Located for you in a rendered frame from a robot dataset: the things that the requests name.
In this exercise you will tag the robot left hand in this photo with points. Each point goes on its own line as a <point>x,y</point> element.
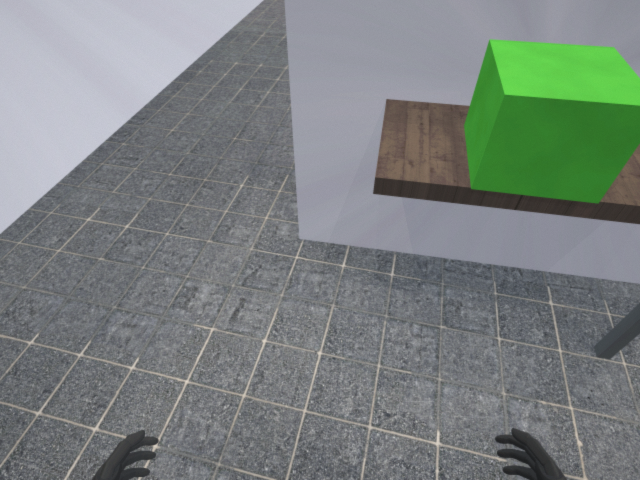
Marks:
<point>113,468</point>

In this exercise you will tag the table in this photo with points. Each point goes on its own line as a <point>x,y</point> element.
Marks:
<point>423,155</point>

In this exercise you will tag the carton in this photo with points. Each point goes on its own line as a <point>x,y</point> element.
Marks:
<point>552,120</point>

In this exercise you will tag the robot right hand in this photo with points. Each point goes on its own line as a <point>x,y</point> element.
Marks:
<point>543,467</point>

